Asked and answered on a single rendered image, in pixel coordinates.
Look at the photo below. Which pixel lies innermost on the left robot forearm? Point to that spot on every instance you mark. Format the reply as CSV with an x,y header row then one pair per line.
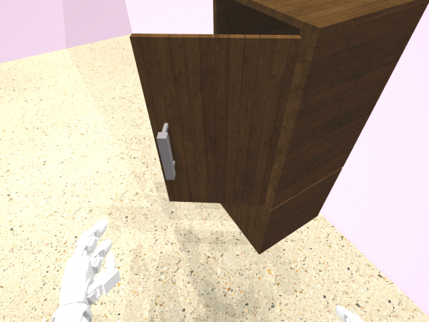
x,y
73,312

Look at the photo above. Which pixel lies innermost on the handle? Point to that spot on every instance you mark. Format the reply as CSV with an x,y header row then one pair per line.
x,y
166,153

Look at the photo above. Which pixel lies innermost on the right robot hand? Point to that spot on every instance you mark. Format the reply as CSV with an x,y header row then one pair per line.
x,y
347,316

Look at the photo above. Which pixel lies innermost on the left robot hand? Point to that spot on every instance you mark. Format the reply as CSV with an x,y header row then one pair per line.
x,y
82,267

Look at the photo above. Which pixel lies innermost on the cupboard door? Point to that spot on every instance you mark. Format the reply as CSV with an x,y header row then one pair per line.
x,y
224,97

